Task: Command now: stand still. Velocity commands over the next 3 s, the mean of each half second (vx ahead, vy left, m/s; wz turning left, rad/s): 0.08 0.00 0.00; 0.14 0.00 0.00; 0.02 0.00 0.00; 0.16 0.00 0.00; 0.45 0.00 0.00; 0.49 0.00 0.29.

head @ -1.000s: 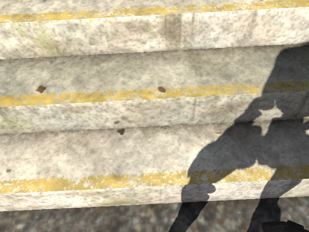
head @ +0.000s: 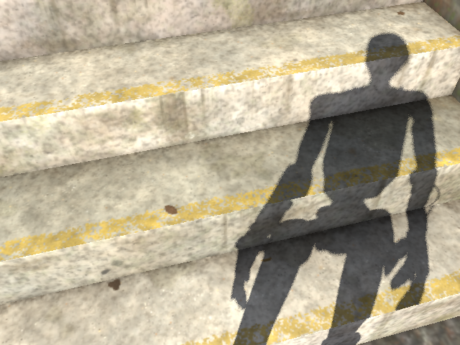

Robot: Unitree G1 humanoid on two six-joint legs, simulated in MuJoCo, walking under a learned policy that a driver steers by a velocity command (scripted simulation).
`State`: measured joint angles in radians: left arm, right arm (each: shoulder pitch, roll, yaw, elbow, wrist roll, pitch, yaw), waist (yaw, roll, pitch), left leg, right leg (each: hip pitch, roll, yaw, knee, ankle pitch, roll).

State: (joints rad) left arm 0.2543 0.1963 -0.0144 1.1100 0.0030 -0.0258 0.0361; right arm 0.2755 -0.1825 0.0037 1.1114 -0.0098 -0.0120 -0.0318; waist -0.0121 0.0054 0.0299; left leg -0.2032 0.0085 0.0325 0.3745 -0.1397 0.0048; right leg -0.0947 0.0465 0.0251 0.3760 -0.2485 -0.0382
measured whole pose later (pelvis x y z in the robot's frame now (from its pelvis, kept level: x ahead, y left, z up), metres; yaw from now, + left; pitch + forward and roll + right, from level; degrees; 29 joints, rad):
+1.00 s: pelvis +0.13 +0.03 +0.00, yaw +0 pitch -2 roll +0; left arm 0.17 0.15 0.00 1.11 0.00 -0.02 0.05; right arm 0.32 -0.14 0.01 1.11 -0.01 -0.04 -0.06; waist -0.01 0.01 0.04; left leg -0.01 -0.03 0.07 0.35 -0.32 0.05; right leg -0.17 0.01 -0.03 0.43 -0.23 -0.02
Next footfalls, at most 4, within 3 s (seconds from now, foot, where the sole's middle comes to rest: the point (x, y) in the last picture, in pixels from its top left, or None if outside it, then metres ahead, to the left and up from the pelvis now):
0.84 right None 0.18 -0.09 -0.78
2.34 left None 0.30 0.10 -0.78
2.84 right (290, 297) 0.58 -0.13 -0.60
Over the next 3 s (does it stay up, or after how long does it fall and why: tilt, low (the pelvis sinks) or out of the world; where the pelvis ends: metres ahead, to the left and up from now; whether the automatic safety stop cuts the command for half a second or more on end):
stays up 0.47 -0.05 0.10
